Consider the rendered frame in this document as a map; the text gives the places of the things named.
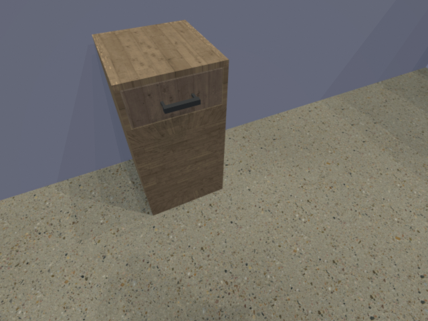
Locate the cabinet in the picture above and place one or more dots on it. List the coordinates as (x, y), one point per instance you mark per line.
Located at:
(178, 159)

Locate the handle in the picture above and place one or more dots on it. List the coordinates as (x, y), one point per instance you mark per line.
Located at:
(181, 105)

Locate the drawer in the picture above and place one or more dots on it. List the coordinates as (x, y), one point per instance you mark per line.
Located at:
(142, 103)

